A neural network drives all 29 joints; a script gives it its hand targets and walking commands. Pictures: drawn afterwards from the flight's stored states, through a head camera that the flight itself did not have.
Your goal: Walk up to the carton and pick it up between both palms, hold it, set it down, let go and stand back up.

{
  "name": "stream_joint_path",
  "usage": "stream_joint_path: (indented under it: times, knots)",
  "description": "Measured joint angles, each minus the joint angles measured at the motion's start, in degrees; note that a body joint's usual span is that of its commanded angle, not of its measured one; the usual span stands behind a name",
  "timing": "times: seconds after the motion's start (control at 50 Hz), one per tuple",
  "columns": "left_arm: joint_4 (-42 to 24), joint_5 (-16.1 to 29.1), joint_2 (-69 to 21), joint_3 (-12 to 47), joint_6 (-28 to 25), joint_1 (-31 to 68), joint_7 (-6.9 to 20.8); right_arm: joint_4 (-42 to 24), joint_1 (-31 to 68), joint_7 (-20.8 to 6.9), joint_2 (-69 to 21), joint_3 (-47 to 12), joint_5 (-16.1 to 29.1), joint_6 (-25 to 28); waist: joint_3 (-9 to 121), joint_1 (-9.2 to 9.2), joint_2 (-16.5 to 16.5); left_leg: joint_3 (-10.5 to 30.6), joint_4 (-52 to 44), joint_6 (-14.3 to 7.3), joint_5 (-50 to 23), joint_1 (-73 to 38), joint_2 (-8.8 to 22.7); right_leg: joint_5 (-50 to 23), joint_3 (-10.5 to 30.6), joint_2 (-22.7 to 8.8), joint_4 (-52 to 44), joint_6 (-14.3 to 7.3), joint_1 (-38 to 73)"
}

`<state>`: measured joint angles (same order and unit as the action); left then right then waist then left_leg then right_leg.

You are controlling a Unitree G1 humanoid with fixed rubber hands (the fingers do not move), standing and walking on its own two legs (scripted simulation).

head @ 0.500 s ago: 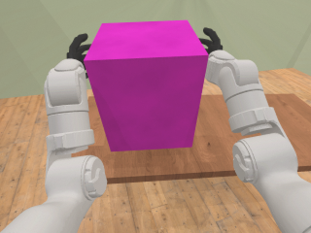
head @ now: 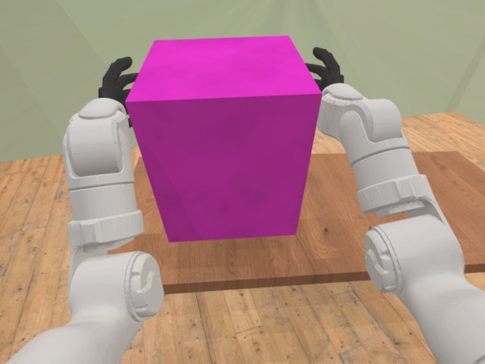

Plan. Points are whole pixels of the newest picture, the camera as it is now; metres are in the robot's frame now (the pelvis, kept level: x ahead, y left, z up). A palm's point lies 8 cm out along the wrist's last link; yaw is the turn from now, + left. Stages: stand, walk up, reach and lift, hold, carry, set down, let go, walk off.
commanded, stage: hold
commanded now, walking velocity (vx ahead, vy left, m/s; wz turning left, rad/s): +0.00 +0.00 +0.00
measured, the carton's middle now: (227, 140) +0.37 +0.01 +0.25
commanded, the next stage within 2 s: none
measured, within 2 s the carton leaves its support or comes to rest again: neither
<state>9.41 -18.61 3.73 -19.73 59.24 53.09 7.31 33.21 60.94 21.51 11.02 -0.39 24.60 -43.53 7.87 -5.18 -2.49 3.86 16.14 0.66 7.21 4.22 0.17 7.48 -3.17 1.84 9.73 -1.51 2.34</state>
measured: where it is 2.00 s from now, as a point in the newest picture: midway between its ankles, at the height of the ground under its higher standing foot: outside the picture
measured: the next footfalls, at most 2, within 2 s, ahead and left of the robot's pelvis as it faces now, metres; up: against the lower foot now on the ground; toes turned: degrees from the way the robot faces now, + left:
none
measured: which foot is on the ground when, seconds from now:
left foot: down 0.00-1.00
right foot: down 0.00-1.00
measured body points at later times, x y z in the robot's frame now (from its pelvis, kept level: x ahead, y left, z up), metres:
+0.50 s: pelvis -0.01 +0.00 +0.00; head -0.10 +0.03 +0.44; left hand +0.36 +0.15 +0.31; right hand +0.36 -0.15 +0.33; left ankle +0.02 +0.12 -0.75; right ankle -0.02 -0.10 -0.75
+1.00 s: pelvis +0.00 +0.00 +0.00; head -0.08 +0.03 +0.44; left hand +0.37 +0.16 +0.32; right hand +0.38 -0.14 +0.33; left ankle +0.02 +0.12 -0.75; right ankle -0.02 -0.10 -0.75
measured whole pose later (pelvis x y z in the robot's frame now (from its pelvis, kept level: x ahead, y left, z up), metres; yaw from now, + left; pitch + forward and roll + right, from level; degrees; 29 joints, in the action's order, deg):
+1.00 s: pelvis +0.00 +0.00 +0.00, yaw +0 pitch -4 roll -1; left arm 11.1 -18.6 3.6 -20.3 56.8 54.7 6.6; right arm 35.1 62.4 20.9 10.6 1.3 23.3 -41.7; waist 8.2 -4.9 -2.5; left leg 3.4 15.8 0.4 6.9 5.2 0.1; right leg 7.0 -2.9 1.7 9.4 -1.3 1.4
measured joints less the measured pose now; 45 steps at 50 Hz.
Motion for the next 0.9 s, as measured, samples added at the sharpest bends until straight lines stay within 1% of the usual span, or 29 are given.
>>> stream_joint_path:
  times: [0.04,0.08,0.16,0.2,0.24,0.26,0.34,0.46,0.54,0.72,0.84,0.9]
  knots:
    - [-1.4,0.4,0.0,0.5,-0.3,-0.6,-0.3,-1.5,-0.5,0.1,0.2,-0.1,0.2,0.2,0.0,-0.16,-0.1,0.1,0.0,0.0,0.0,-0.1,0.0,-0.2,-0.1,0.0,-0.4,0.0,0.3]
    - [-1.1,-0.1,-0.2,0.5,-0.3,-0.5,-0.1,-1.1,-0.2,0.2,0.2,0.3,0.4,0.2,-0.1,-0.12,-0.1,0.1,0.2,0.0,0.0,-0.4,0.0,-0.3,-0.1,0.0,-0.4,0.0,0.7]
    - [2.9,-1.0,-0.7,-0.4,-0.4,1.3,0.2,3.1,2.0,-0.3,0.2,1.8,-0.4,-0.5,0.1,0.05,-0.2,0.1,0.9,-0.1,0.1,0.4,-0.1,0.3,-0.1,-0.1,1.3,0.0,-0.6]
    - [4.7,-0.8,-0.6,-0.7,-1.1,2.2,-0.2,5.0,3.1,-0.7,0.3,2.3,-1.0,0.0,0.3,0.12,-0.2,0.1,0.8,-0.1,-0.3,1.2,-0.1,0.4,-0.1,-0.2,2.0,0.0,-1.8]
    - [5.3,-0.4,-0.4,-0.8,-1.7,2.6,-0.5,5.6,3.6,-0.9,0.2,2.6,-1.2,0.6,0.7,0.1,-0.2,0.0,0.6,-0.1,-0.7,2.2,-0.2,0.2,-0.1,-0.2,2.3,0.0,-3.0]
    - [5.2,-0.2,-0.4,-0.9,-2.0,2.6,-0.7,5.5,3.7,-0.9,0.2,2.6,-1.3,0.9,0.8,0.09,-0.1,0.0,0.5,-0.1,-0.8,2.5,-0.1,0.1,-0.1,-0.2,2.2,0.0,-3.3]
    - [1.0,-0.1,-0.7,0.5,-1.6,0.6,-1.6,4.1,2.4,-1.4,0.3,1.9,-0.3,2.2,1.5,0.13,0.2,-0.5,-0.4,0.0,-1.2,2.2,-0.1,-0.2,0.4,-0.2,1.9,0.1,-3.4]
    - [3.6,0.0,-1.4,-0.6,-1.4,1.6,-2.2,5.8,2.2,-1.7,0.3,2.4,-0.8,1.8,1.4,0.21,0.5,-0.4,-0.4,-0.1,-1.3,1.7,-0.1,0.0,0.3,-0.2,2.3,0.1,-3.1]
    - [4.2,0.2,-1.5,-1.1,-1.8,2.1,-2.5,5.7,2.0,-1.8,0.0,2.7,-1.2,2.1,1.1,0.2,0.5,-0.4,-0.1,0.0,-1.3,2.1,0.1,-0.1,0.2,0.0,2.4,-0.1,-3.4]
    - [4.3,0.2,-1.1,-1.2,-2.0,2.7,-2.2,4.6,1.6,-1.6,-0.1,2.6,-1.4,2.2,0.8,0.12,0.1,-0.1,0.3,0.1,-1.1,2.2,0.2,0.0,-0.1,0.1,2.2,-0.2,-3.1]
    - [8.7,-0.4,-0.1,-2.5,-2.9,5.6,-1.0,7.1,4.0,-1.5,-0.7,4.4,-3.4,1.4,0.2,0.19,0.0,0.0,0.9,0.0,-0.8,3.2,0.0,0.3,-0.3,0.0,2.9,-0.1,-4.1]
    - [7.3,0.1,0.0,-1.9,-3.5,4.8,-1.1,5.3,3.3,-1.4,-0.6,3.7,-3.3,1.8,0.7,0.44,0.0,-0.2,0.5,-0.1,-0.8,3.4,0.0,0.0,-0.1,0.0,2.1,-0.1,-4.1]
